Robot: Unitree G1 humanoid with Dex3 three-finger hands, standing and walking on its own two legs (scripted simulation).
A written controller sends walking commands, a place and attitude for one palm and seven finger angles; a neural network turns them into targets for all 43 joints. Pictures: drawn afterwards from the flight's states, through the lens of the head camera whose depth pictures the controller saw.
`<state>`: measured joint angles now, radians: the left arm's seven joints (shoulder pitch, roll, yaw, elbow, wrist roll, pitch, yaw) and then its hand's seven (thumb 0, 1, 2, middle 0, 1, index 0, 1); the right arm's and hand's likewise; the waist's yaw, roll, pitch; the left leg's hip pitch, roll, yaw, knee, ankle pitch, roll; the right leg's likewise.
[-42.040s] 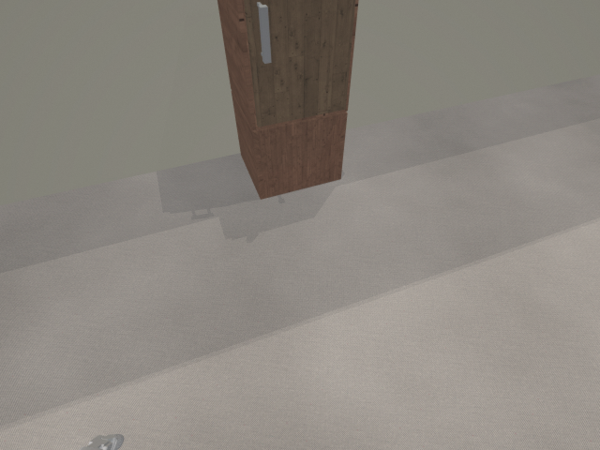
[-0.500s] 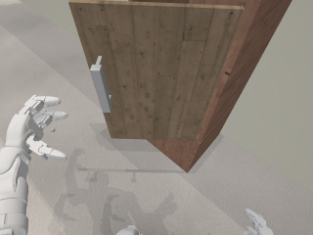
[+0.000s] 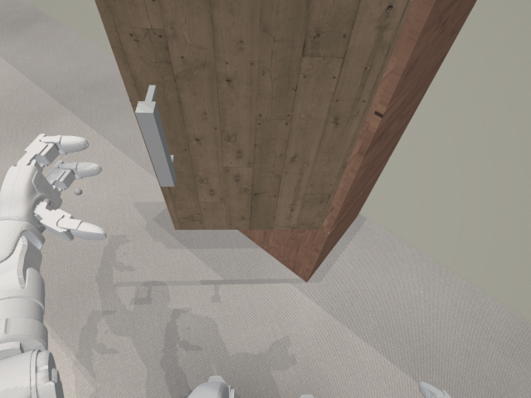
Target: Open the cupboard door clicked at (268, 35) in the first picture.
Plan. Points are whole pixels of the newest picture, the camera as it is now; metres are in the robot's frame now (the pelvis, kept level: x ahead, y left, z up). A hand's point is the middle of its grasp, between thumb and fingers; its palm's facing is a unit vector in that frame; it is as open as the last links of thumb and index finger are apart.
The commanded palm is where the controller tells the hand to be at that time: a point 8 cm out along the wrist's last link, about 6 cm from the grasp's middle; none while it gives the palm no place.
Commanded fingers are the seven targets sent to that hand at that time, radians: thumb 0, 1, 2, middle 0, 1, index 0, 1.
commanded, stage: move the hooked fingers beside the handle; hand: left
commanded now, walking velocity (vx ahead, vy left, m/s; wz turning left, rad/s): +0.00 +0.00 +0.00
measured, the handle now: (160, 139) +0.51 +0.19 +0.06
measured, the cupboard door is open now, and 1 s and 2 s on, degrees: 41 41 41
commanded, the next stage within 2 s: slide the fingers in behind the handle in 1.50 s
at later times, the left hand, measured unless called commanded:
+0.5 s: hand (89, 165) +0.44 +0.28 +0.08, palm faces +0.06 -1.00 +0.00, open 14.0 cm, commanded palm +0.42 +0.32 +0.07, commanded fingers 0.00 -0.50 0.30 -0.30 -1.20 -0.30 -1.20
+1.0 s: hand (96, 151) +0.48 +0.28 +0.07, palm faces +0.06 -1.00 +0.00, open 14.0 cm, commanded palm +0.45 +0.32 +0.07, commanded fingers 0.00 -0.50 0.30 -0.30 -1.20 -0.30 -1.20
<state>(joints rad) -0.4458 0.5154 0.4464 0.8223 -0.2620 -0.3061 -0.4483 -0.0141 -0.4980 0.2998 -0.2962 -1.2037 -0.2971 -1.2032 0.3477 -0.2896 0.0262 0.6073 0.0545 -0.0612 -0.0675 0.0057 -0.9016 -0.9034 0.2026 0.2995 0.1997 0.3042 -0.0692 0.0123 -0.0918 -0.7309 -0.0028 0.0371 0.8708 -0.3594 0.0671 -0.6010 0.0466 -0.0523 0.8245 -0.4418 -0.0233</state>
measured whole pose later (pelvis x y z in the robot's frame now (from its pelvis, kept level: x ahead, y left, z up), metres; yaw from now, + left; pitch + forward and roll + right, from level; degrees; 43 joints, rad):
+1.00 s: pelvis +0.00 +0.01 -0.02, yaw -2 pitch +19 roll -4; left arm -0.76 0.69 0.53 1.14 -0.16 -0.35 -0.43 -0.01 -0.50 0.30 -0.30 -1.20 -0.30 -1.20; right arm 0.44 -0.29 0.03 0.61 0.03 0.07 -0.04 0.00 -0.90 -0.90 0.20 0.30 0.20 0.30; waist -0.16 0.01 -0.10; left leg -0.92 0.03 0.05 0.98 -0.40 0.08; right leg -0.78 0.07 -0.04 0.90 -0.46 -0.01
